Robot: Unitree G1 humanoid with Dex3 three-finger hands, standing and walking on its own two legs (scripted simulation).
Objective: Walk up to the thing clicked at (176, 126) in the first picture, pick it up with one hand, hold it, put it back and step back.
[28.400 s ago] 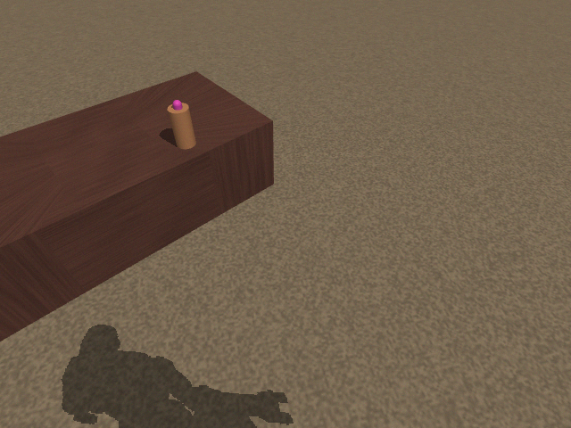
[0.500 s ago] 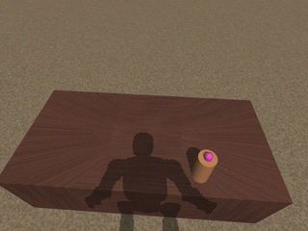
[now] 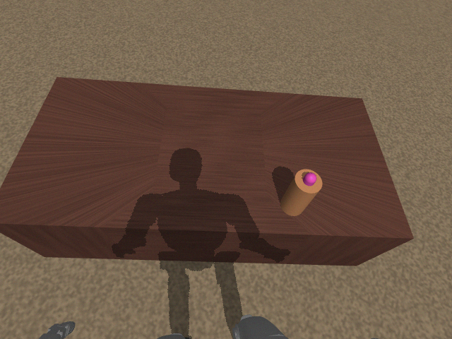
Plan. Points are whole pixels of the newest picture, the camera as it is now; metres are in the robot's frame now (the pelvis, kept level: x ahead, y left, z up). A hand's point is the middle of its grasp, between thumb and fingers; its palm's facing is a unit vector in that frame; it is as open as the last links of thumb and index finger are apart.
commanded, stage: step back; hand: right
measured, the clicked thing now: (301, 191) +0.53 -0.26 -0.28
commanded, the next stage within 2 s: none
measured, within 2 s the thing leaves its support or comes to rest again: neither
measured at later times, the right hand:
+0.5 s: hand out of the picture +0.01 -0.28 -0.16, palm faces -0.06 +0.91 -0.40, open 7.4 cm
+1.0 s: hand out of the picture -0.10 -0.31 -0.15, palm faces +0.02 +0.92 -0.40, open 7.4 cm
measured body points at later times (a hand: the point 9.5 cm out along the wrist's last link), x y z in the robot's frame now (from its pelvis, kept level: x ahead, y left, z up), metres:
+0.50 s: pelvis -0.09 -0.01 -0.01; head -0.02 -0.02 +0.44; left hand +0.04 +0.30 -0.11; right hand +0.02 -0.33 -0.13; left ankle -0.12 +0.13 -0.71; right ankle -0.03 -0.11 -0.73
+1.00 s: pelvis -0.24 -0.04 -0.02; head -0.19 -0.05 +0.43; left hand -0.17 +0.28 -0.13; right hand -0.11 -0.36 -0.13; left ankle -0.12 +0.11 -0.73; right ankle -0.27 -0.16 -0.73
